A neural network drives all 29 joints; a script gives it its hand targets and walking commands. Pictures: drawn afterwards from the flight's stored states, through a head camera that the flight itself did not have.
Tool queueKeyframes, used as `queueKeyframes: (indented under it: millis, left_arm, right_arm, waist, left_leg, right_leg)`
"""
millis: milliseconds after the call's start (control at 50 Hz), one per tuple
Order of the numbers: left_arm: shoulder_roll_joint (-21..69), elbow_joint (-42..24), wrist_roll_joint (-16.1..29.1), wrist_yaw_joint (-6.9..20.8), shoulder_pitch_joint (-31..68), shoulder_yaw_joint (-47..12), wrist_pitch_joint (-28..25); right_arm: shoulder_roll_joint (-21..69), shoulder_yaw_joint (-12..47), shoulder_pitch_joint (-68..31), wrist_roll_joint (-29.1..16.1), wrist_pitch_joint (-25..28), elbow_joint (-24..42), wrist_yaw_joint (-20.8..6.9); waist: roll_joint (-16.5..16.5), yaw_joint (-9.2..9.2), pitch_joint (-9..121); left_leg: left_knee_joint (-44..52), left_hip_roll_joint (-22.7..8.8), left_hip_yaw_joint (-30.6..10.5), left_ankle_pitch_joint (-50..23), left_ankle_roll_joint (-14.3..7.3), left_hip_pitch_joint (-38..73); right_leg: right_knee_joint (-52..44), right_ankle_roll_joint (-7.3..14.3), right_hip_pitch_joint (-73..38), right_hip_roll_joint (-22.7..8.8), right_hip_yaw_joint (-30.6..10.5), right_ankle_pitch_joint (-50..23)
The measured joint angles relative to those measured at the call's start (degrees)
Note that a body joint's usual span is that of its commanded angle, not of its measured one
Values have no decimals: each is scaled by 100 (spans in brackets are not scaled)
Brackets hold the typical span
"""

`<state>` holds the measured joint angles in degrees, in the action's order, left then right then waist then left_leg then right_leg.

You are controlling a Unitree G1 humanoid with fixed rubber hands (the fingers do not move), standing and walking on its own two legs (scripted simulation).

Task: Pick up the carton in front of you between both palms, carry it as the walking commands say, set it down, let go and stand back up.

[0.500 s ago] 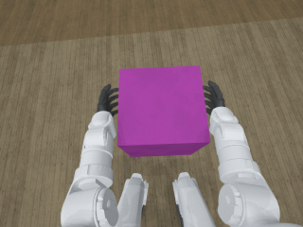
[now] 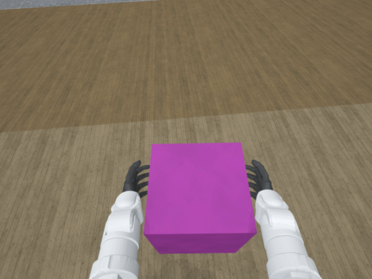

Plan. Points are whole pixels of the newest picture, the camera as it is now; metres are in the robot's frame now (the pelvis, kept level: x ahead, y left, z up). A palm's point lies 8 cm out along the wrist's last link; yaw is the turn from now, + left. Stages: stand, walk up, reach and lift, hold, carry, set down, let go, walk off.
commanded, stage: reach and lift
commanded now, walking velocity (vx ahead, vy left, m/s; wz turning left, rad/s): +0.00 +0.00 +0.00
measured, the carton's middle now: (196, 202) +0.33 +0.00 -0.09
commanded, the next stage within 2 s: hold in 1.28 s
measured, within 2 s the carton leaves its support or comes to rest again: neither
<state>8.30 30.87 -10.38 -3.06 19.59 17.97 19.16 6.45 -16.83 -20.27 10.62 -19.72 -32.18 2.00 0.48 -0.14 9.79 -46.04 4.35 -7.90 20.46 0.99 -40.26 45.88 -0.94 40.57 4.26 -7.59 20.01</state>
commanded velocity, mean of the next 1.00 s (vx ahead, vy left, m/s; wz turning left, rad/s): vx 0.00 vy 0.00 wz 0.00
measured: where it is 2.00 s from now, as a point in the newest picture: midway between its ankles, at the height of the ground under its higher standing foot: outside the picture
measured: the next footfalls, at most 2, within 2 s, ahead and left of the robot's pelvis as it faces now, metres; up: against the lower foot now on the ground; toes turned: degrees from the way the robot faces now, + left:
none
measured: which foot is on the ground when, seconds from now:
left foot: down 0.00-1.00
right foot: down 0.00-1.00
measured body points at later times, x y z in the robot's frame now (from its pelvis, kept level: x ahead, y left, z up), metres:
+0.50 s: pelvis -0.01 +0.00 +0.04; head -0.04 +0.00 +0.49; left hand +0.30 +0.15 +0.05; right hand +0.30 -0.15 +0.05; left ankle +0.02 +0.13 -0.70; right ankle +0.02 -0.13 -0.70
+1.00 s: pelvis +0.01 +0.00 +0.04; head -0.02 +0.00 +0.49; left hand +0.31 +0.15 +0.07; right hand +0.31 -0.15 +0.06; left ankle +0.02 +0.13 -0.70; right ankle +0.02 -0.13 -0.70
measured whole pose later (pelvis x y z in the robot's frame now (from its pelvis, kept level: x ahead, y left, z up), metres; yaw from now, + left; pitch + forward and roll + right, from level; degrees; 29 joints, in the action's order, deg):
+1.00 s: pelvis +0.01 +0.00 +0.04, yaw +0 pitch -4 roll +0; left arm 9.0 18.8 -16.2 0.6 16.1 14.9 37.2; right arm 8.8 -14.2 -15.6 15.8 -37.9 -18.5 0.1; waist 0.1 -0.1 0.4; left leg -23.5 2.5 -8.0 12.5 0.5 -6.6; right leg 23.3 -0.3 6.9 2.7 -7.6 12.1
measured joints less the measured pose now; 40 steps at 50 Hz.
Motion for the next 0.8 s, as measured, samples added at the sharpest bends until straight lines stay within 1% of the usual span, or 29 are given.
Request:
queueKeyframes:
  millis: [100, 200, 260, 320, 400, 460, 640, 800]
  left_arm:
    - [36, -306, -33, 31, -333, -147, 339]
    - [10, -667, -80, 71, -584, -344, 791]
    - [1, -823, -152, 138, -621, -390, 1069]
    - [21, -828, -309, 200, -529, -351, 1305]
    - [73, -685, -526, 287, -313, -161, 1482]
    - [103, -669, -595, 320, -200, -63, 1523]
    - [116, -746, -634, 345, 7, 20, 1542]
    - [131, -933, -627, 374, -120, -37, 1624]
  right_arm:
    - [67, 123, 365, 15, -332, 341, -3]
    - [152, 240, 648, 78, -785, 762, -1]
    - [187, 289, 726, 163, -1071, 972, -15]
    - [195, 256, 648, 298, -1314, 994, -72]
    - [243, 72, 433, 499, -1498, 857, -161]
    - [266, -13, 320, 568, -1543, 841, -190]
    - [260, -76, 105, 600, -1561, 904, -222]
    - [302, -25, 231, 600, -1637, 1089, -231]
  waist:
    - [-15, 7, -136]
    - [-27, 15, -272]
    - [-31, 15, -365]
    - [-33, 11, -480]
    - [-32, 15, -650]
    - [-30, 21, -779]
    - [-33, 10, -970]
    - [-30, 1, -950]
  left_leg:
    - [768, -51, -30, -242, -26, 1041]
    - [1429, -99, -46, -465, -43, 1997]
    - [1722, -119, -53, -575, -51, 2467]
    - [1869, -126, -53, -641, -57, 2785]
    - [1872, -125, -42, -668, -59, 2949]
    - [1822, -124, -34, -675, -56, 2954]
    - [1835, -136, -18, -731, -40, 2949]
    - [2026, -164, -22, -770, -37, 3113]
  right_leg:
    - [-777, 19, -1048, -50, -23, -243]
    - [-1446, 33, -2008, -93, -43, -469]
    - [-1742, 38, -2481, -115, -46, -579]
    - [-1888, 40, -2798, -131, -45, -643]
    - [-1883, 38, -2959, -134, -43, -667]
    - [-1831, 36, -2962, -132, -39, -673]
    - [-1822, 37, -2946, -131, -24, -722]
    - [-2019, 53, -3116, -139, -4, -765]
